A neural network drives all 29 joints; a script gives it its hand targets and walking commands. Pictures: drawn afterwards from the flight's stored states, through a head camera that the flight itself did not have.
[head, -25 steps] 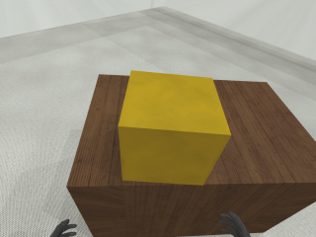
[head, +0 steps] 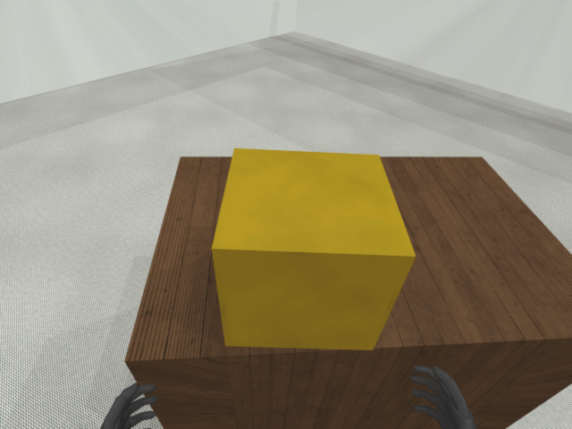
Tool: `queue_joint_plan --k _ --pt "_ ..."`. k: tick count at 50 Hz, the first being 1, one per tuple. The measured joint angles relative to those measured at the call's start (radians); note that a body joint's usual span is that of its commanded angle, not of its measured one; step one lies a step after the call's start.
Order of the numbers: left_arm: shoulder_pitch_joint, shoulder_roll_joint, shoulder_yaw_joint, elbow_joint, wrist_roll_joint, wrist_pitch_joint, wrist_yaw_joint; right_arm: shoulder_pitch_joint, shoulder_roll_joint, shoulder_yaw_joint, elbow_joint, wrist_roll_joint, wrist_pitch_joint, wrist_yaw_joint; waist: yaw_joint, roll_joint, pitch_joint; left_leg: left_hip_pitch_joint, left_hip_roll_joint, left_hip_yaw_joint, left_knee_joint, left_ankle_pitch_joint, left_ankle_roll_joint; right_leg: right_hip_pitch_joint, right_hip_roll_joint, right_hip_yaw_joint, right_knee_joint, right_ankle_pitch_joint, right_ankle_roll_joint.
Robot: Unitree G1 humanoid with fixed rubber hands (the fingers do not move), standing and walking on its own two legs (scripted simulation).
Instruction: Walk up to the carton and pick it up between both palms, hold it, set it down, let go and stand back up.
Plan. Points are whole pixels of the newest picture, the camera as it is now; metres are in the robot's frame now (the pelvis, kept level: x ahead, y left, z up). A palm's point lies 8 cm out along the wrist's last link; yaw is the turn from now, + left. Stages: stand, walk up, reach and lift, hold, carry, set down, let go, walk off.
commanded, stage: reach and lift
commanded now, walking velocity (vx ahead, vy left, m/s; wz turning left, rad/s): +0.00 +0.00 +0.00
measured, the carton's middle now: (303, 249) +0.45 +0.00 +0.01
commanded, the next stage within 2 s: none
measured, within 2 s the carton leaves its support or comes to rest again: neither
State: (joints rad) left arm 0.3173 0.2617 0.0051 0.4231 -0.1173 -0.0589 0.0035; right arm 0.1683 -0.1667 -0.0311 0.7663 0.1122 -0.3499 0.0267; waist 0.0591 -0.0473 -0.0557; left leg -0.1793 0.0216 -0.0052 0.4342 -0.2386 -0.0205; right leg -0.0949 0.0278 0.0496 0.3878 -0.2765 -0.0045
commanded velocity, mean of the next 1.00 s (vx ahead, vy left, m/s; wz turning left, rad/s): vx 0.00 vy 0.00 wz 0.00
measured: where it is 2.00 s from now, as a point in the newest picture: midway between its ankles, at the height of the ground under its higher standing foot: outside the picture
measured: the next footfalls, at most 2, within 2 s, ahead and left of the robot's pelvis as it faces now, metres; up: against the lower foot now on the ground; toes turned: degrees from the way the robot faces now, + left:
none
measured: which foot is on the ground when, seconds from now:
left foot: down 0.00-1.00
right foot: down 0.00-1.00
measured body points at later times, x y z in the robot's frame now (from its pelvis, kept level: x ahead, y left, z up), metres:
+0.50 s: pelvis +0.01 -0.01 +0.00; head -0.02 +0.00 +0.45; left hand +0.22 +0.25 -0.03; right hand +0.23 -0.22 -0.02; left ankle +0.00 +0.13 -0.74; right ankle -0.04 -0.12 -0.74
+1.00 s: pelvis +0.01 +0.00 +0.01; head -0.02 +0.01 +0.46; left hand +0.30 +0.25 +0.03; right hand +0.30 -0.22 +0.04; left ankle +0.00 +0.13 -0.74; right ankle -0.04 -0.12 -0.74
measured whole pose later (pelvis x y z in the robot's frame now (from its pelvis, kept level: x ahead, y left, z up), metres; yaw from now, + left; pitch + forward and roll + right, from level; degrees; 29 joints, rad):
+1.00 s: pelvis +0.01 +0.00 +0.01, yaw -1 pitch -1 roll -1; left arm -0.09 0.32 0.05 0.53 -0.24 -0.09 -0.06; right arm -0.14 -0.26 0.11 0.62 0.36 -0.18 -0.06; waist 0.02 -0.03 -0.06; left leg -0.12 0.04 0.01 0.34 -0.20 -0.03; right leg -0.04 0.04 0.07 0.27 -0.22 -0.01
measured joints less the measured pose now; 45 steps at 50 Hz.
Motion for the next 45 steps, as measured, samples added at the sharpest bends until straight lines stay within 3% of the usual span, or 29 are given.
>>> queue_joint_plan --k 11,26,31,45 --pt "-0.071 0.046 -0.015 0.114 -0.106 -0.182 -0.038 -0.004 -0.011 0.052 -0.076 0.056 -0.029 -0.021 -0.016 0.013 0.009 0.004 0.01 0.004 0.012 -0.012 -0.012 -0.012 0.011 0.004 0.042 -0.025 -0.012" --pt "-0.206 0.059 -0.004 0.259 -0.166 -0.358 -0.083 -0.086 -0.03 0.142 -0.047 0.169 -0.121 -0.053 -0.036 0.005 0.008 0.002 0.014 0.01 0.026 -0.025 -0.019 -0.024 0.015 0.01 0.07 -0.042 -0.016" --pt "-0.247 0.066 -0.011 0.264 -0.18 -0.335 -0.075 -0.126 -0.041 0.15 -0.049 0.183 -0.084 -0.052 -0.038 -0.002 0.011 0.007 0.016 0.014 0.011 -0.018 -0.02 -0.017 0.016 0.014 0.05 -0.031 -0.015" --pt "-0.378 0.065 0.032 0.16 -0.14 -0.129 -0.068 -0.273 -0.087 0.157 -0.106 0.247 0.089 -0.079 -0.039 0.014 -0.004 0.04 0.019 0.019 -0.07 0.023 -0.012 0.038 0.014 0.021 -0.085 0.041 -0.008"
